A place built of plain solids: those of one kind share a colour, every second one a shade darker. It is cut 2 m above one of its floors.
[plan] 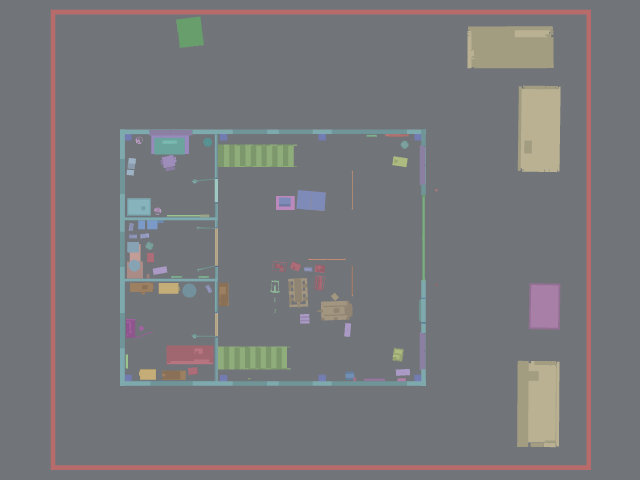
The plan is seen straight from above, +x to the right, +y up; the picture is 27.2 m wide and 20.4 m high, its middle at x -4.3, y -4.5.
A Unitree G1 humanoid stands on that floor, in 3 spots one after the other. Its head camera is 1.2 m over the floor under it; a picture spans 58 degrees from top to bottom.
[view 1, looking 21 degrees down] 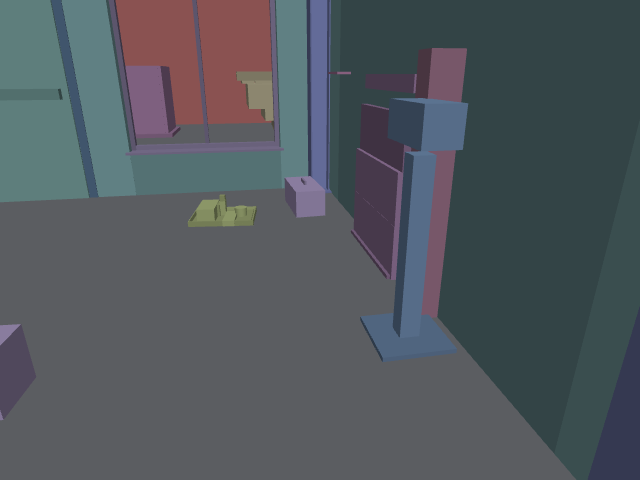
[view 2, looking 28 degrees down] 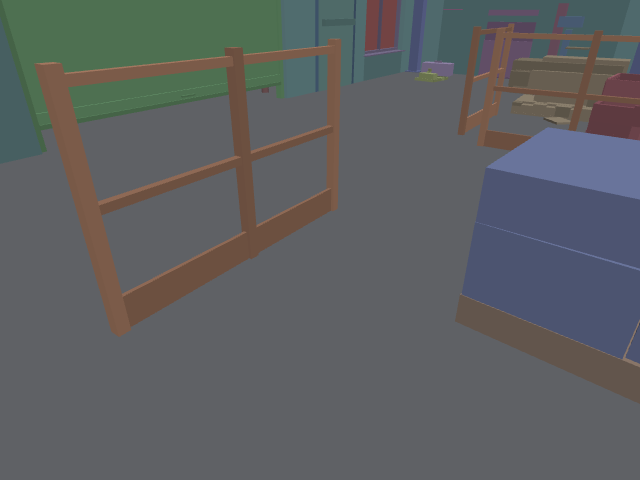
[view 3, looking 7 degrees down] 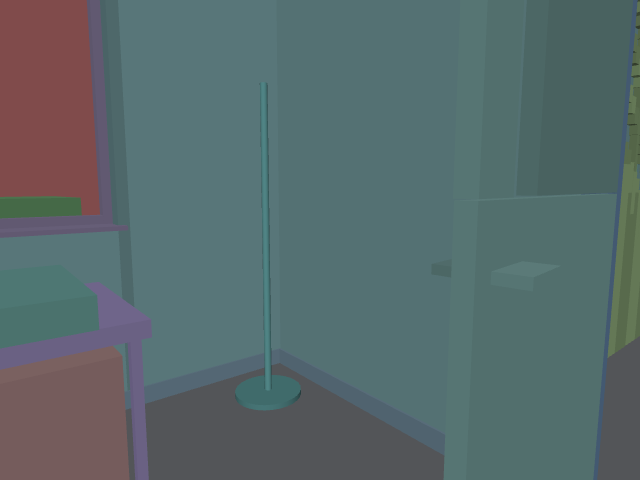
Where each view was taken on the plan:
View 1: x -4.73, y -9.51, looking -11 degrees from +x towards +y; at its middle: ground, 3.35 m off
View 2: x -4.45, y -0.92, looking -54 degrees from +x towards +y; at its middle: ground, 2.56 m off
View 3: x -10.35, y -2.40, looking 51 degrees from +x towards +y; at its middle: wall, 2.55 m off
